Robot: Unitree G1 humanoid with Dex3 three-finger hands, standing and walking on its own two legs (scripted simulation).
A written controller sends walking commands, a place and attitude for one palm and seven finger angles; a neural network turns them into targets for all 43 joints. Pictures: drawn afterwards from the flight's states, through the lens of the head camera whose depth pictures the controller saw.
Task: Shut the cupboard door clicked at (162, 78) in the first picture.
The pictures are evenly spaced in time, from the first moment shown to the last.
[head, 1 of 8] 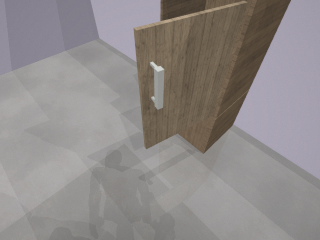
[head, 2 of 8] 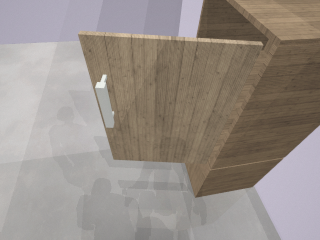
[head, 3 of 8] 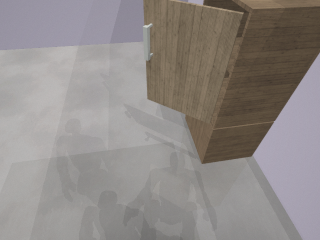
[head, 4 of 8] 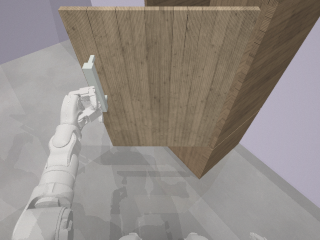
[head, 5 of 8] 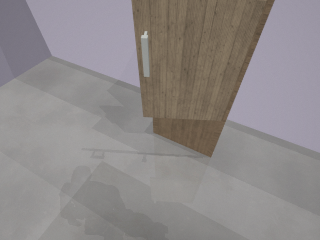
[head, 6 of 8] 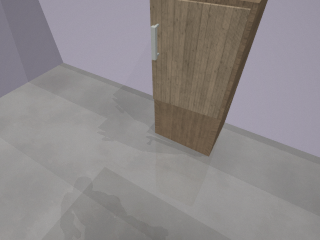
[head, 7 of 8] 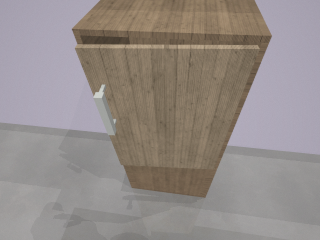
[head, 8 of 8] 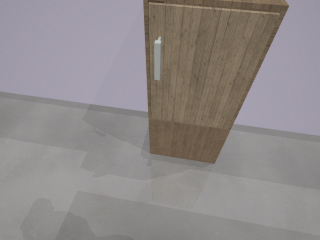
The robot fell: no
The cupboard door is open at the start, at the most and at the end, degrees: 78 78 0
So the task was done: yes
